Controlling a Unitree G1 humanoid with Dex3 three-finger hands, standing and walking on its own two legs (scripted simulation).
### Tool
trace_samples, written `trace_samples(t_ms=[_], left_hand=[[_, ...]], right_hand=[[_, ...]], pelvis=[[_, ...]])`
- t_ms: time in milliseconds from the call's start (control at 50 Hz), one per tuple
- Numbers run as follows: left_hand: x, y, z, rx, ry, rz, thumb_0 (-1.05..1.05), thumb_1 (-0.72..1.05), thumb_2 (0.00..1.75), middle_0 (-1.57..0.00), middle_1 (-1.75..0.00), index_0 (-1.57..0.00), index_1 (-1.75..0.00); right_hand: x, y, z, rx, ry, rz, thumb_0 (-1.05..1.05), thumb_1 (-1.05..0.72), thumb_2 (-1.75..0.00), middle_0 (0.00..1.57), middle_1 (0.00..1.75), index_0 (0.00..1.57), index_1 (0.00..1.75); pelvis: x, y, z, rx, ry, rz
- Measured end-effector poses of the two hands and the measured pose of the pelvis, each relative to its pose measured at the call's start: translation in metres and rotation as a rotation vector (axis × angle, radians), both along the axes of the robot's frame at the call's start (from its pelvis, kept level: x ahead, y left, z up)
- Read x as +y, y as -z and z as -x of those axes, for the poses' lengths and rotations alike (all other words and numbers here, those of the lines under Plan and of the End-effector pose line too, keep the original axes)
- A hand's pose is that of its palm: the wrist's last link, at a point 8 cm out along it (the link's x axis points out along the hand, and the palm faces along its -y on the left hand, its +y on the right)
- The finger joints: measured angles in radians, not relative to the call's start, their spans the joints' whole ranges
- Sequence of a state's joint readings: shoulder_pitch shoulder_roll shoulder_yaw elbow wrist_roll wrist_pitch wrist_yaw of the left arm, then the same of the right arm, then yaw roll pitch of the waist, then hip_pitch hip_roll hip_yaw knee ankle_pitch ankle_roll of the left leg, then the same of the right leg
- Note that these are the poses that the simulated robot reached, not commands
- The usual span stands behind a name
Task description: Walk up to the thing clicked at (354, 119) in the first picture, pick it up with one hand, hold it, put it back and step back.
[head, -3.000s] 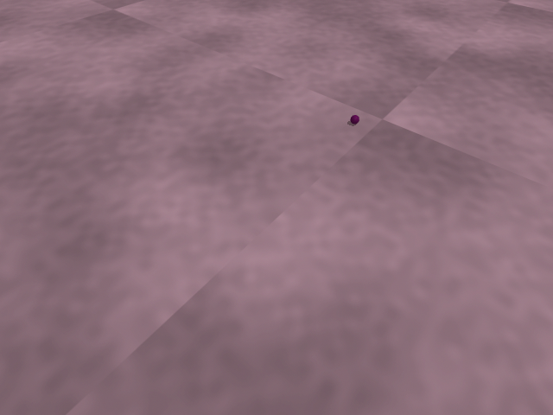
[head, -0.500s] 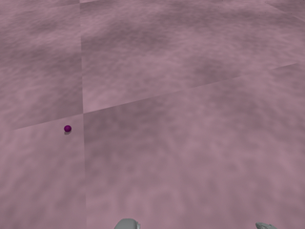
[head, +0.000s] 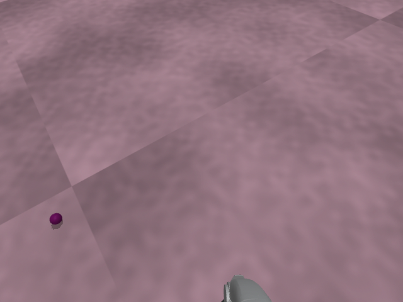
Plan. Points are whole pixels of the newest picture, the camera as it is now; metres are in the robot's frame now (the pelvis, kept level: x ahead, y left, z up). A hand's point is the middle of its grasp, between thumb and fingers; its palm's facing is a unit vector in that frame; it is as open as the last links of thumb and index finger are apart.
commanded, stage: walk up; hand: left
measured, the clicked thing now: (55, 218) +0.65 +0.72 -0.73
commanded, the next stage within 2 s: none
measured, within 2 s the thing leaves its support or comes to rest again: neither
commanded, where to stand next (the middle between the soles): +0.16 +0.78 m, yaw -31 degrees
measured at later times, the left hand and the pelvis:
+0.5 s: hand out of the picture +0.16 +0.56 -0.14, palm faces -0.18 -0.73 -0.66, open 7.4 cm; pelvis +0.06 +0.23 -0.04, yaw -9 degrees
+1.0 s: hand out of the picture +0.27 +0.68 -0.12, palm faces -0.23 -0.77 -0.60, open 7.4 cm; pelvis +0.08 +0.42 -0.02, yaw -17 degrees
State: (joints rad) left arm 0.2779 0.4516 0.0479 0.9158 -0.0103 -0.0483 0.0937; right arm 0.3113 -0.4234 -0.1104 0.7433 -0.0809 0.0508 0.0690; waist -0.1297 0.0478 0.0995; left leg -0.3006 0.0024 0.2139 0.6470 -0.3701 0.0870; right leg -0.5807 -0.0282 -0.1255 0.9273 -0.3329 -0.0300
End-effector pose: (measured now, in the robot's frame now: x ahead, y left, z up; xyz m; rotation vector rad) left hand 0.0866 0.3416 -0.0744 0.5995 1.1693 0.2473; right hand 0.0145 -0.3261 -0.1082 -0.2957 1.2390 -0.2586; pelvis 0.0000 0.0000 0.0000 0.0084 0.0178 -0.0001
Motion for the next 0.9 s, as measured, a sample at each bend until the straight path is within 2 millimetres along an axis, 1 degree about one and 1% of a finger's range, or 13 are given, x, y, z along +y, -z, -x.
trace_samples(t_ms=[60, 120, 200, 280, 360, 440, 480, 520, 560, 680, 760, 840, 900], left_hand=[[0.012, -0.003, -0.028, -0.041, 0.043, -0.025, 0.01, 0.9, 0.9, -0.21, -0.3, -0.21, -0.3], [0.03, -0.005, -0.04, -0.094, 0.048, -0.057, 0.01, 0.9, 0.9, -0.21, -0.3, -0.21, -0.3], [0.057, -0.016, -0.043, -0.148, 0.005, -0.07, 0.01, 0.9, 0.9, -0.21, -0.3, -0.21, -0.3], [0.087, -0.025, -0.042, -0.137, 0.023, -0.074, 0.01, 0.89, 0.9, -0.21, -0.3, -0.21, -0.3], [0.132, -0.024, -0.047, -0.1, 0.06, -0.085, 0.01, 0.89, 0.9, -0.21, -0.3, -0.21, -0.31], [0.194, -0.01, -0.06, -0.071, 0.098, -0.102, 0.01, 0.89, 0.9, -0.22, -0.3, -0.21, -0.31], [0.23, 0.003, -0.07, -0.061, 0.112, -0.108, 0.01, 0.89, 0.9, -0.22, -0.3, -0.21, -0.31], [0.263, 0.018, -0.083, -0.046, 0.112, -0.118, 0.01, 0.89, 0.9, -0.21, -0.3, -0.21, -0.31], [0.281, 0.028, -0.096, -0.025, 0.099, -0.117, 0.01, 0.89, 0.9, -0.21, -0.3, -0.21, -0.3], [0.286, 0.029, -0.138, 0.004, 0.178, 0.005, 0.01, 0.9, 0.9, -0.21, -0.3, -0.2, -0.3], [0.288, 0.023, -0.162, -0.001, 0.244, 0.051, 0.01, 0.9, 0.9, -0.21, -0.3, -0.21, -0.3], [0.299, 0.019, -0.183, -0.043, 0.305, 0.05, 0.01, 0.9, 0.9, -0.21, -0.3, -0.21, -0.3], [0.321, 0.015, -0.187, -0.089, 0.322, 0.025, 0.01, 0.9, 0.9, -0.21, -0.3, -0.21, -0.3]], right_hand=[[0.017, 0.021, -0.002, 0.007, 0.041, -0.024, 0.01, -0.9, -0.9, 0.21, 0.3, 0.2, 0.3], [0.04, 0.039, -0.021, -0.002, 0.038, -0.051, 0.01, -0.91, -0.9, 0.21, 0.3, 0.2, 0.3], [0.075, 0.039, -0.058, -0.051, -0.016, -0.085, 0.01, -0.91, -0.9, 0.21, 0.3, 0.2, 0.3], [0.1, 0.03, -0.094, -0.143, -0.04, -0.09, 0.01, -0.91, -0.9, 0.21, 0.3, 0.2, 0.3], [0.124, 0.023, -0.115, -0.196, -0.034, -0.056, 0.01, -0.91, -0.9, 0.21, 0.3, 0.2, 0.3], [0.155, 0.02, -0.121, -0.184, -0.025, 0.009, 0.01, -0.91, -0.9, 0.21, 0.3, 0.2, 0.3], [0.175, 0.019, -0.12, -0.169, -0.02, 0.053, 0.01, -0.91, -0.9, 0.21, 0.3, 0.2, 0.3], [0.2, 0.017, -0.112, -0.152, -0.011, 0.088, 0.01, -0.91, -0.9, 0.2, 0.3, 0.2, 0.3], [0.226, 0.014, -0.096, -0.129, 0.011, 0.095, 0.0, -0.91, -0.9, 0.2, 0.3, 0.2, 0.3], [0.301, -0.004, -0.046, -0.023, 0.141, 0.055, 0.01, -0.91, -0.9, 0.21, 0.3, 0.2, 0.3], [0.338, -0.004, -0.024, -0.005, 0.204, 0.038, 0.01, -0.9, -0.9, 0.21, 0.3, 0.2, 0.3], [0.367, 0.014, -0.015, -0.012, 0.249, 0.018, 0.01, -0.9, -0.9, 0.21, 0.3, 0.2, 0.3], [0.39, 0.03, -0.024, -0.03, 0.259, -0.006, 0.01, -0.9, -0.9, 0.21, 0.3, 0.2, 0.3]], pelvis=[[0.017, 0.011, -0.015, -0.006, 0.027, -0.005], [0.033, 0.02, -0.022, -0.031, 0.055, 0.041], [0.059, 0.016, -0.028, -0.054, 0.063, 0.04], [0.093, 0.012, -0.035, -0.06, 0.093, 0.026], [0.134, 0.016, -0.044, -0.046, 0.125, 0.025], [0.184, 0.029, -0.052, -0.019, 0.151, 0.041], [0.213, 0.039, -0.057, -0.005, 0.158, 0.05], [0.238, 0.046, -0.059, -0.022, 0.176, 0.014], [0.258, 0.044, -0.062, -0.022, 0.198, 0.033], [0.304, 0.014, -0.074, -0.002, 0.218, 0.039], [0.334, 0.007, -0.081, -0.004, 0.25, 0.029], [0.362, 0.017, -0.088, -0.008, 0.286, 0.02], [0.384, 0.023, -0.085, -0.035, 0.305, 0.069]])
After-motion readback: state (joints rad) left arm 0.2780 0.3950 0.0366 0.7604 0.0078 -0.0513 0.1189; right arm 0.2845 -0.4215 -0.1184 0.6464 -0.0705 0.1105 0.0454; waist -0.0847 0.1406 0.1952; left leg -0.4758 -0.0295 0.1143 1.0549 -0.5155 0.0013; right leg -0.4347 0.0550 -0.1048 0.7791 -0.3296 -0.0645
